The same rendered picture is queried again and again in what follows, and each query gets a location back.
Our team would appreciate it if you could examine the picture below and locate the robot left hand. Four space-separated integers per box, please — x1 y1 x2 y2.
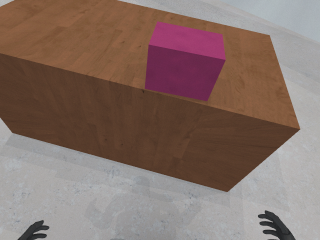
18 220 50 240

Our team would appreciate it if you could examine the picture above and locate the carton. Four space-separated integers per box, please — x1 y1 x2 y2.
144 21 226 101

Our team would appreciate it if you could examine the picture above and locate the robot right hand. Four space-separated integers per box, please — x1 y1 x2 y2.
258 210 296 240

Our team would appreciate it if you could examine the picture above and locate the pedestal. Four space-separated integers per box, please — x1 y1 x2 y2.
0 0 300 192

